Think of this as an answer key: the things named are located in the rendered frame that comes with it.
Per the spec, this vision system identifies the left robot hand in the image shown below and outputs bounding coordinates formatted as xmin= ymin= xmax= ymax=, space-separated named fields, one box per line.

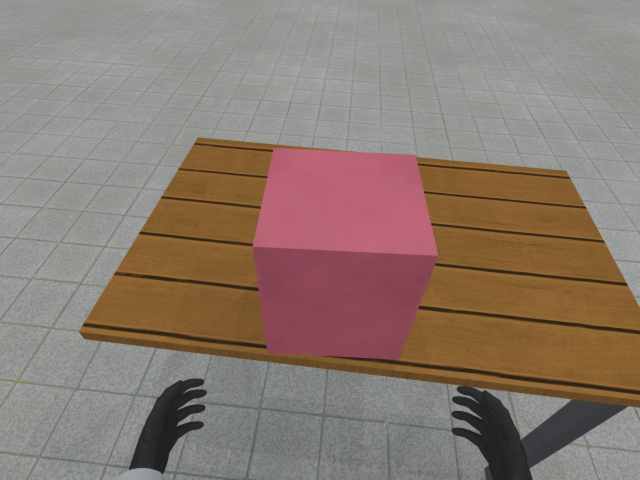
xmin=129 ymin=378 xmax=207 ymax=474

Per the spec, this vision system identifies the table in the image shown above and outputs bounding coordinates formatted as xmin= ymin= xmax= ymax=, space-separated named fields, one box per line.
xmin=79 ymin=138 xmax=640 ymax=480

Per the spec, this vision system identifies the right robot hand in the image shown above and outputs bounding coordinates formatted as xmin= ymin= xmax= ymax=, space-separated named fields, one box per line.
xmin=452 ymin=386 xmax=533 ymax=480

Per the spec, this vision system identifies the carton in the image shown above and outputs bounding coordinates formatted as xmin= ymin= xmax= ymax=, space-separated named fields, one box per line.
xmin=253 ymin=148 xmax=438 ymax=360

